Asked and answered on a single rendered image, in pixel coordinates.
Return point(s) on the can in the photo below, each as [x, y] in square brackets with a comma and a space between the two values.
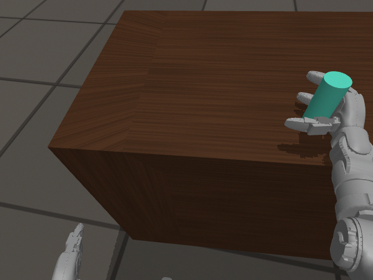
[332, 88]

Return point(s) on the right robot arm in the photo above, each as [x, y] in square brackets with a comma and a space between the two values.
[352, 177]

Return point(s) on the right robot hand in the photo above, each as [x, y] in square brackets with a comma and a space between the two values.
[349, 113]

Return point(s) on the left robot hand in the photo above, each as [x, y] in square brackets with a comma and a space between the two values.
[69, 263]

